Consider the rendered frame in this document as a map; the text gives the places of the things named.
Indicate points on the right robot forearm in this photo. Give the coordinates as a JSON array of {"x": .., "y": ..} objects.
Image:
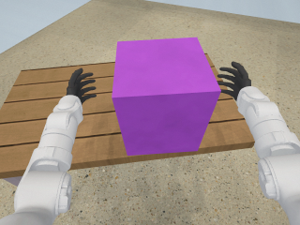
[{"x": 267, "y": 126}]

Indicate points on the table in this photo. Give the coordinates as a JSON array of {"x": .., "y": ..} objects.
[{"x": 98, "y": 141}]

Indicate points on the robot left hand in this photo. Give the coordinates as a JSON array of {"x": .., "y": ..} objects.
[{"x": 75, "y": 86}]

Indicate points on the robot right upper arm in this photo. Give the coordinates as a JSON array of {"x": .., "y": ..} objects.
[{"x": 279, "y": 178}]

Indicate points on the left robot forearm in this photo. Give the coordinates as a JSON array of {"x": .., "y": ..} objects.
[{"x": 53, "y": 153}]

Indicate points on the robot right hand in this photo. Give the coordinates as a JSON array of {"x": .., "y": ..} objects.
[{"x": 241, "y": 79}]

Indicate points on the carton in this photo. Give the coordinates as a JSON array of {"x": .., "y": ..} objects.
[{"x": 164, "y": 93}]

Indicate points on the robot left upper arm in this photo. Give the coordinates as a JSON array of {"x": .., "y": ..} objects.
[{"x": 43, "y": 196}]

